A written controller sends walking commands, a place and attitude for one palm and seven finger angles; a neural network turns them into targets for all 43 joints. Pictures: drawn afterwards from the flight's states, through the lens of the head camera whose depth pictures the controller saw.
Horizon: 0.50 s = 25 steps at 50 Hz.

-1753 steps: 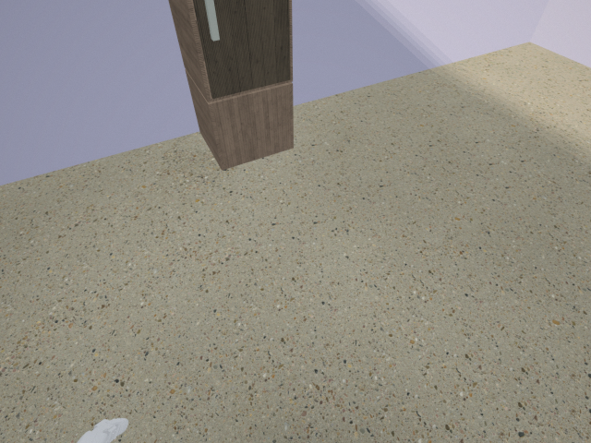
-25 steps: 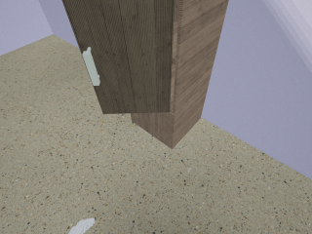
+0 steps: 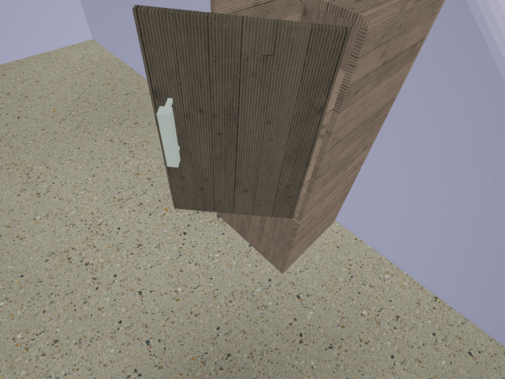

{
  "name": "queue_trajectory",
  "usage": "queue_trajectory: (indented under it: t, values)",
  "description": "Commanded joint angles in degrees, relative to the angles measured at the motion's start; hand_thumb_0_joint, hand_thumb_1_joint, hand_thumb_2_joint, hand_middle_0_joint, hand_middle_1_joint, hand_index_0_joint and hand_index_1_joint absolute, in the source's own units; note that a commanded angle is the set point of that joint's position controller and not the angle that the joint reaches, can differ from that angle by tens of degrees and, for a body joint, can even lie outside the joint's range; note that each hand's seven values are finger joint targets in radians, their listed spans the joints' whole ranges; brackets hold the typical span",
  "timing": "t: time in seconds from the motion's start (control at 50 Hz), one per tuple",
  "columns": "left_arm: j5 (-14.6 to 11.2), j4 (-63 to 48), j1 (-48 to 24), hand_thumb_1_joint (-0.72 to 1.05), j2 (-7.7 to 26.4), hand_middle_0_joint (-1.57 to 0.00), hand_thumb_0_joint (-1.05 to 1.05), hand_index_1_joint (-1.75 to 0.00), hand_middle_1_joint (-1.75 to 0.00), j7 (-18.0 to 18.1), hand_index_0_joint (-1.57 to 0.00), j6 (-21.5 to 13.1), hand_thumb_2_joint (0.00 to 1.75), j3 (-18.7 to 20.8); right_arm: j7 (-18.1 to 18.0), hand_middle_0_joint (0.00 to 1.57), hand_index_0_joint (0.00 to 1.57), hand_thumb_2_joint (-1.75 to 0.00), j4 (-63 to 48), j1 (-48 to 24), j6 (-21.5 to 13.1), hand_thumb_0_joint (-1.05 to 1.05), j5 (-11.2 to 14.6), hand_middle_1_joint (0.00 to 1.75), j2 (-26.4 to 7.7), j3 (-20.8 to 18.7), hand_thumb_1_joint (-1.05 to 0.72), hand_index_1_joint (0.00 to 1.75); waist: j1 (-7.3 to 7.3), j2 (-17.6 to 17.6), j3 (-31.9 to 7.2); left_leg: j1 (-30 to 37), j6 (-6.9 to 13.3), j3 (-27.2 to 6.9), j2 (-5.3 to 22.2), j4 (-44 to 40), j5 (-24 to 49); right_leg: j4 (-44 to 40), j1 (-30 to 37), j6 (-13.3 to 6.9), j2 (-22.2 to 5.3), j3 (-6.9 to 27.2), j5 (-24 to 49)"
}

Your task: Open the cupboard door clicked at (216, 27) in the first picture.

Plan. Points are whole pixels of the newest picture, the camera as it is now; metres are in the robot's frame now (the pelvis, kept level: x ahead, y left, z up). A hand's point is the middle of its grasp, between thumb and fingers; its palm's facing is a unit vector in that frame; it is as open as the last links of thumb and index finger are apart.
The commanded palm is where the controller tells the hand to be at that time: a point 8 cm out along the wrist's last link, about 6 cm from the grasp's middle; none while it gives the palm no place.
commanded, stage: come to a stop and stand still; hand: left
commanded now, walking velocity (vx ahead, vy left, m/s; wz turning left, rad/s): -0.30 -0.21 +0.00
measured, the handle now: (171, 133) +0.61 +0.24 +0.00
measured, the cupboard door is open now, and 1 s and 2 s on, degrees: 41 41 41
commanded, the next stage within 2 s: look again from close up in 1.54 s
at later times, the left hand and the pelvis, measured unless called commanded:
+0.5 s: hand out of the picture +0.09 +0.14 -0.15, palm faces -0.02 -0.96 -0.26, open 7.4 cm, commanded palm none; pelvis +0.02 -0.05 +0.01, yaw -1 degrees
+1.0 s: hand out of the picture -0.01 +0.18 -0.18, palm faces +0.03 -0.98 -0.17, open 7.4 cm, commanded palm none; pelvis +0.01 +0.00 +0.01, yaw -1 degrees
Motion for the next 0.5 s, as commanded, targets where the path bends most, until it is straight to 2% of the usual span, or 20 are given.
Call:
queue_trajectory:
  t: [0.0,0.02,0.04,0.06,0.1,0.12,0.16,0.2,0.22,0.26,0.28,0.3,0.32,0.34,0.36,0.38,0.4,0.44,0.48]
  values:
    - [-0.67,-2.68,3.33,0.90,0.97,-0.20,0.00,-0.30,-0.30,0.58,-0.20,0.07,0.90,0.14,-1.67,0.20,0.20,-0.90,-0.51,3.70,0.31,0.00,0.41,0.30,-7.92,-0.63,-0.90,0.30,0.38,7.76,-3.22,4.08,5.04,-10.43,15.77,-13.41,33.51,-4.38,-0.35,1.72,-1.56,3.48,4.43]
    - [-0.63,-2.96,3.11,0.90,1.79,-0.20,0.00,-0.30,-0.30,0.67,-0.20,0.48,0.90,0.30,-1.92,0.20,0.20,-0.90,-0.22,3.50,0.58,0.00,0.52,0.30,-8.25,-0.92,-0.90,0.30,0.23,7.95,-4.19,5.55,5.26,-9.59,16.05,-12.02,37.77,-6.82,0.19,1.86,-1.11,2.88,4.44]
    - [-0.52,-3.37,2.96,0.90,2.68,-0.20,0.00,-0.30,-0.30,0.74,-0.20,1.15,0.90,0.54,-2.04,0.20,0.20,-0.90,-0.32,3.81,1.05,0.00,0.57,0.30,-9.35,-1.41,-0.90,0.30,-0.18,7.47,-6.24,7.47,5.66,-9.73,16.80,-11.03,39.17,-7.56,0.41,2.01,-0.55,2.41,4.34]
    - [-0.39,-3.94,2.38,0.90,3.09,-0.20,0.00,-0.30,-0.30,0.85,-0.20,1.71,0.90,0.85,-2.18,0.20,0.20,-0.90,-0.22,4.02,1.60,0.00,0.59,0.30,-10.09,-1.77,-0.90,0.30,-0.45,7.77,-6.41,8.00,6.15,-10.19,17.61,-10.73,38.32,-7.55,-0.03,2.06,-0.29,2.25,3.77]
    - [-0.10,-5.51,0.49,0.90,3.73,-0.20,0.00,-0.30,-0.30,0.85,-0.20,2.47,0.90,1.26,-2.27,0.20,0.20,-0.90,0.03,4.35,2.55,0.00,0.47,0.30,-11.14,-2.54,-0.90,0.30,-1.15,9.31,-5.56,7.85,6.70,-11.19,18.35,-10.50,35.00,-7.64,-1.11,1.93,0.30,2.04,2.10]
    - [0.02,-6.43,-0.41,0.90,4.30,-0.20,0.00,-0.30,-0.30,0.81,-0.20,2.61,0.90,1.43,-2.32,0.20,0.20,-0.90,-0.06,4.31,2.87,0.00,0.30,0.30,-11.49,-2.83,-0.90,0.30,-1.40,9.83,-4.73,7.38,7.17,-12.06,19.18,-10.01,34.91,-8.21,-1.32,1.66,0.40,2.13,1.09]
    - [0.07,-7.57,-2.11,0.90,4.07,-0.20,0.00,-0.30,-0.30,0.76,-0.20,2.94,0.90,1.64,-2.31,0.20,0.20,-0.90,-0.08,3.97,3.26,0.00,0.08,0.30,-12.13,-3.46,-0.90,0.30,-1.63,12.16,-4.25,7.70,7.18,-12.17,19.11,-9.39,35.61,-9.32,-1.71,1.51,0.87,2.00,1.14]
    - [-0.06,-8.37,-2.67,0.90,4.07,-0.20,0.00,-0.30,-0.30,0.79,-0.20,2.85,0.90,1.67,-2.19,0.20,0.20,-0.90,-0.20,3.75,3.56,0.00,0.08,0.30,-12.50,-3.74,-0.90,0.30,-1.64,13.39,-4.47,7.68,6.72,-12.00,18.56,-8.43,35.47,-12.70,0.01,1.10,1.37,1.61,2.23]
    - [-0.06,-8.64,-2.26,0.90,4.30,-0.20,0.00,-0.30,-0.30,0.80,-0.20,2.57,0.90,1.61,-2.07,0.20,0.20,-0.90,-0.39,3.73,3.64,0.00,0.12,0.30,-12.27,-3.75,-0.90,0.30,-1.36,11.73,-4.26,6.92,6.22,-12.11,17.80,-7.33,34.58,-16.26,1.96,0.82,1.74,1.23,4.24]
    - [-0.16,-8.27,0.08,0.90,4.59,-0.20,0.00,-0.30,-0.30,0.86,-0.20,2.04,0.90,1.80,-1.67,0.20,0.20,-0.90,-0.59,2.68,3.88,0.00,0.47,0.30,-12.50,-4.00,-0.90,0.30,0.18,10.89,-6.20,5.75,3.71,-10.64,15.16,-4.53,27.92,-26.33,7.98,0.72,1.81,0.66,14.00]
    - [0.03,-8.33,0.76,0.90,6.14,-0.20,0.00,-0.30,-0.30,1.07,-0.20,1.46,0.90,1.91,-1.32,0.20,0.20,-0.90,-0.74,2.97,4.01,0.00,0.81,0.30,-11.29,-4.00,-0.90,0.30,0.45,7.11,-6.91,4.32,1.17,-9.00,12.05,-1.21,20.54,-32.51,10.97,0.32,0.03,3.11,22.17]
    - [0.52,-8.65,0.10,0.90,9.54,-0.20,0.00,-0.30,-0.30,1.41,-0.20,0.77,0.90,2.33,-0.89,0.20,0.20,-0.90,-1.34,3.98,4.18,0.00,1.28,0.30,-8.40,-3.68,-0.90,0.30,-0.38,-4.22,-7.34,-0.18,-2.57,-3.77,5.92,4.74,6.75,-35.58,13.55,-2.40,-8.08,12.69,33.38]
    - [0.37,-8.81,-1.79,0.90,11.64,-0.20,0.00,-0.30,-0.30,1.57,-0.20,0.07,0.90,2.30,-0.25,0.20,0.20,-0.90,-2.28,3.45,4.70,0.00,1.40,0.30,-5.43,-2.88,-0.90,0.30,-0.82,-11.56,-5.23,-3.10,-4.70,-2.32,0.67,9.89,-14.96,-37.69,11.06,-7.57,-16.28,17.28,42.40]
    - [0.26,-9.00,-2.81,0.90,11.83,-0.20,0.00,-0.30,-0.30,1.56,-0.20,-0.29,0.90,1.55,0.09,0.20,0.20,-0.90,-2.00,2.76,5.35,0.00,1.35,0.30,-5.80,-2.84,-0.90,0.30,-0.30,-7.58,-5.42,-2.02,-4.69,-5.19,0.29,16.79,-20.13,-38.85,7.66,-10.48,-18.74,16.05,40.85]
    - [0.24,-8.95,-3.81,0.90,10.66,-0.20,0.00,-0.30,-0.30,1.79,-0.20,-0.39,0.90,1.44,0.21,0.20,0.20,-0.90,-2.12,0.41,5.67,0.00,1.05,0.30,-4.89,-2.68,-0.90,0.30,-0.32,-4.79,-3.80,-4.55,-4.56,-6.89,0.26,20.23,-19.68,-37.30,9.15,-10.55,-16.20,14.94,46.96]
    - [0.11,-8.43,-4.34,0.90,10.02,-0.20,0.00,-0.30,-0.30,2.09,-0.20,-0.74,0.90,1.53,-0.05,0.20,0.20,-0.90,-1.26,1.16,5.75,0.00,0.96,0.30,-5.33,-2.48,-0.90,0.30,-0.85,-9.02,-4.70,-6.82,-4.97,-7.58,0.69,22.18,-18.86,-35.23,12.93,-10.36,-15.03,14.67,52.96]
    - [-0.19,-8.26,-4.35,0.90,9.84,-0.20,0.00,-0.30,-0.30,2.16,-0.20,-0.92,0.90,1.28,-0.10,0.20,0.20,-0.90,-0.62,1.48,5.73,0.00,1.08,0.30,-6.32,-2.49,-0.90,0.30,-0.51,-9.07,-4.92,-7.77,-5.46,-7.92,0.82,23.27,-17.31,-34.23,15.33,-10.02,-14.48,13.06,56.63]
    - [-0.29,-8.24,-4.07,0.90,10.40,-0.20,0.00,-0.30,-0.30,2.23,-0.20,-0.92,0.90,1.53,0.23,0.20,0.20,-0.90,-0.39,1.38,5.70,0.00,1.33,0.30,-6.54,-2.42,-0.90,0.30,-0.05,-6.81,-4.73,-7.77,-5.98,-7.61,0.52,22.21,-15.11,-34.19,16.80,-9.33,-13.97,11.25,56.35]
    - [-0.23,-8.06,-3.10,0.90,11.10,-0.20,0.00,-0.30,-0.30,2.16,-0.20,-0.99,0.90,1.92,0.47,0.20,0.20,-0.90,-0.58,0.59,5.76,0.00,1.27,0.30,-6.93,-2.44,-0.90,0.30,0.81,-6.52,-4.04,-7.99,-6.45,-7.41,0.29,20.50,-14.34,-34.77,17.83,-9.37,-14.53,11.86,54.02]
